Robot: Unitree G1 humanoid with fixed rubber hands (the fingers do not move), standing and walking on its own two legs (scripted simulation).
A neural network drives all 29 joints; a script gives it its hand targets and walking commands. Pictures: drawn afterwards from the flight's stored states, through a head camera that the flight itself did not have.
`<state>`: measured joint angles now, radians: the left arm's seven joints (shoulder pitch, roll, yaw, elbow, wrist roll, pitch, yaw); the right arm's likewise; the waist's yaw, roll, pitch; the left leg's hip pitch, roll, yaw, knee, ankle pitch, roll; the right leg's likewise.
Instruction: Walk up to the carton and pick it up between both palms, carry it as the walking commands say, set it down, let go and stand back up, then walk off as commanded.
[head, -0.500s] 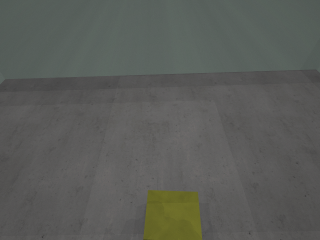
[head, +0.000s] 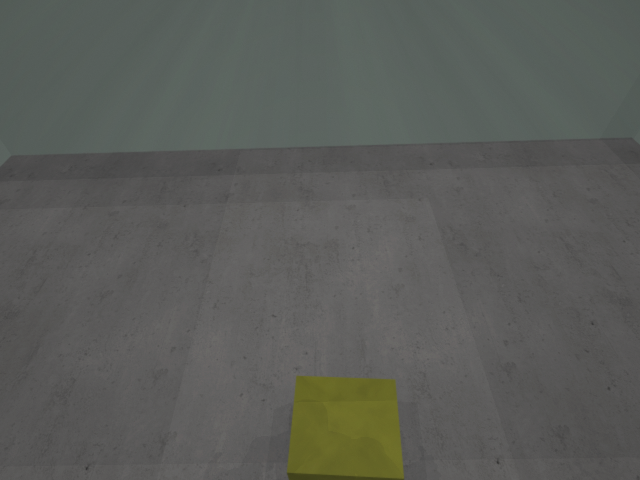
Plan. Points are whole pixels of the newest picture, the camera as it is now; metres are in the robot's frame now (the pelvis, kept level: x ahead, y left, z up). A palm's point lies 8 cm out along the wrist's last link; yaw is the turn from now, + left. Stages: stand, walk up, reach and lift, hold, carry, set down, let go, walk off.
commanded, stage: stand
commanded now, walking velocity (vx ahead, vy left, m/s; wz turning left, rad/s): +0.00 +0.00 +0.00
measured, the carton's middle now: (344, 433) +0.44 -0.03 -0.70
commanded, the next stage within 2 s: walk off in 0.28 s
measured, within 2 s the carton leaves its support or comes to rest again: rests again in 1.90 s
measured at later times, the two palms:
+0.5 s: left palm out of the picture +0.09 +0.31 -0.10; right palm out of the picture +0.09 -0.31 -0.11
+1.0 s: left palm out of the picture +0.03 +0.23 -0.13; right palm (525, 429) +0.25 -0.27 -0.13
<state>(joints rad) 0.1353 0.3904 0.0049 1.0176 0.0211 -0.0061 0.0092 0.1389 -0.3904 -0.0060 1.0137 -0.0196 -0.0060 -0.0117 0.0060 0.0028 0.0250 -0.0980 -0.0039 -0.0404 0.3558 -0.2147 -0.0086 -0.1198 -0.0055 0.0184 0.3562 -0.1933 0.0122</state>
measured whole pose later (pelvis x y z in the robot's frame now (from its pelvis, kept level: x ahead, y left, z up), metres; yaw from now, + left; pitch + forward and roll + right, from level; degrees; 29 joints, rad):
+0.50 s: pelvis +0.00 +0.00 +0.00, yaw +0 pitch -2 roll +0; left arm 0.12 0.39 0.00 1.05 0.02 0.00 0.01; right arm 0.13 -0.39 0.00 1.04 -0.02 0.00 -0.01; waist 0.01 0.00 0.02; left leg -0.09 0.00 -0.04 0.34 -0.21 -0.01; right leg -0.12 -0.01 0.02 0.34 -0.19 0.01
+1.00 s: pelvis +0.14 -0.02 -0.01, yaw -2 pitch +0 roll +0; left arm 0.50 0.22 -0.01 1.13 0.03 -0.07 0.01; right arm 0.12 -0.28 -0.02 0.97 -0.03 -0.02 0.04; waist 0.05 0.01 0.04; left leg -0.54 0.07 0.08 0.97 -0.35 -0.01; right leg 0.05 -0.01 -0.03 0.33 -0.39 0.00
